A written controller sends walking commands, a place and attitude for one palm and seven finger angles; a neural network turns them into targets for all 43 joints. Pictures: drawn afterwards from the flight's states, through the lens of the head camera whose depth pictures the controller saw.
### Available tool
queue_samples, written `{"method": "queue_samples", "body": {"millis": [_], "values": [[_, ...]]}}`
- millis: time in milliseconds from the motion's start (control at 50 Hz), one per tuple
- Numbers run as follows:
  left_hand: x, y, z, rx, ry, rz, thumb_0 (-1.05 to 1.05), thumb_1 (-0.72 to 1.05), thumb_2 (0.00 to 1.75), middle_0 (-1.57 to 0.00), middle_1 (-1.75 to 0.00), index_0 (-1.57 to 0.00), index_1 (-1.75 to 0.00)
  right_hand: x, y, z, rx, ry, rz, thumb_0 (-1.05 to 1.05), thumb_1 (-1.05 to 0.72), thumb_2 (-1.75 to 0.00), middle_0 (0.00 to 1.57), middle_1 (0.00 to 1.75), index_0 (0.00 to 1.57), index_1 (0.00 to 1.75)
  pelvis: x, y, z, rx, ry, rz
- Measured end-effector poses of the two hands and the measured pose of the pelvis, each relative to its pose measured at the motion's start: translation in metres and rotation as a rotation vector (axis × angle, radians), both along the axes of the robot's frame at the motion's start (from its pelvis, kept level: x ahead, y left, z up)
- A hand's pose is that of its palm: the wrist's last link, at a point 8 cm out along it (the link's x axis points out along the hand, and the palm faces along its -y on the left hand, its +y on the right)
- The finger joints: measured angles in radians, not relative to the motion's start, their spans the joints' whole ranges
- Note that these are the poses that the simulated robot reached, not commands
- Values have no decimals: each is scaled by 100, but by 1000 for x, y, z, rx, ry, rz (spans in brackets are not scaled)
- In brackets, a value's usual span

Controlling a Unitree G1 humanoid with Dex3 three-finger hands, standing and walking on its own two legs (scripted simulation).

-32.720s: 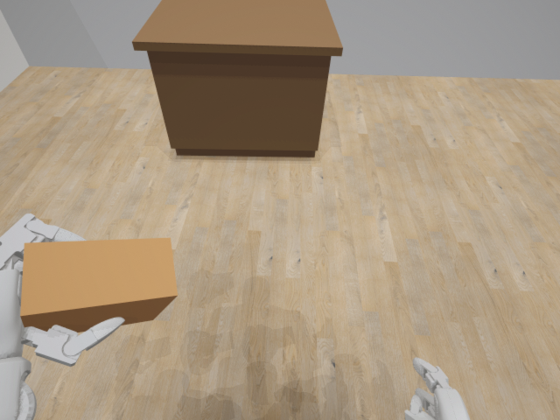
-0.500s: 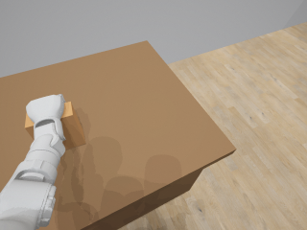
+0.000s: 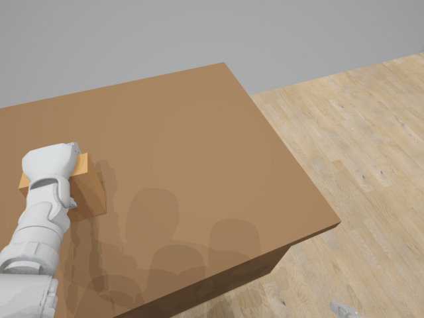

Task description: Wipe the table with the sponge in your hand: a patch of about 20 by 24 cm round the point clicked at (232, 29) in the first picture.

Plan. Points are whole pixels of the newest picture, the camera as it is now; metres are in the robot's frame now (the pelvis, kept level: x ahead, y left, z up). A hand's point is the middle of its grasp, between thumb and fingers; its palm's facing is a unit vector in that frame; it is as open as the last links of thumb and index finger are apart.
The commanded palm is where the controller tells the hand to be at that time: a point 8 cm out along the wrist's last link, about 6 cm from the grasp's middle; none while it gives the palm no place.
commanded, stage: wipe back along the first lane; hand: left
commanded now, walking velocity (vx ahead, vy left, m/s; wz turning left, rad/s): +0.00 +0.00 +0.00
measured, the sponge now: (71, 197) +0.35 +0.34 -0.04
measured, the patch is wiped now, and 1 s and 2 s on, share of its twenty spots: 1.00 1.00 1.00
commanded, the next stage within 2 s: lift the sponge slowly off the table in 1.64 s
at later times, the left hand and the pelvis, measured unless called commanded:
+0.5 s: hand (63, 195) +0.33 +0.32 +0.01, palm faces -0.07 -0.02 -1.00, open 10.6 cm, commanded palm +0.29 +0.30 +0.04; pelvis -0.01 +0.01 +0.00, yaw -1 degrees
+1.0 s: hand (63, 223) +0.27 +0.30 +0.01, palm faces -0.04 -0.04 -1.00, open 10.7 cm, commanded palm +0.24 +0.28 +0.04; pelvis -0.01 +0.00 +0.00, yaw +0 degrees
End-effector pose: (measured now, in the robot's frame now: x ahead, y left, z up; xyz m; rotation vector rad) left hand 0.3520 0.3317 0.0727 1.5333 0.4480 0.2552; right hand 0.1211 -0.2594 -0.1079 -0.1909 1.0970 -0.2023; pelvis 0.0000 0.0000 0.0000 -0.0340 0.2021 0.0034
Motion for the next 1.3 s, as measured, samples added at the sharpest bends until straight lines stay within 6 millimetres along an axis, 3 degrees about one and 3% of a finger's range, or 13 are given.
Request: {"method": "queue_samples", "body": {"millis": [380, 860, 1300], "values": [[-24, -10, -3, 20, -32, -14, 1, -54, 103, -65, -131, -68, -131, -15, 8, -5, 28, 9, -16, 1, -91, -90, 20, 30, 20, 30, -6, 4, 0, 1, -18, -9], [-80, -30, -4, -1, -66, 10, 1, -53, 103, -64, -132, -67, -132, 55, 31, 19, 62, -209, 104, 1, -90, -90, 20, 30, 20, 30, -8, 1, 2, 10, -83, 3], [-122, -51, -4, -23, -79, 18, 0, -53, 103, -63, -133, -67, -132, 61, 24, 20, 74, -248, 115, 2, -90, -90, 20, 30, 20, 30, -8, -8, 4, 20, -118, -8]]}}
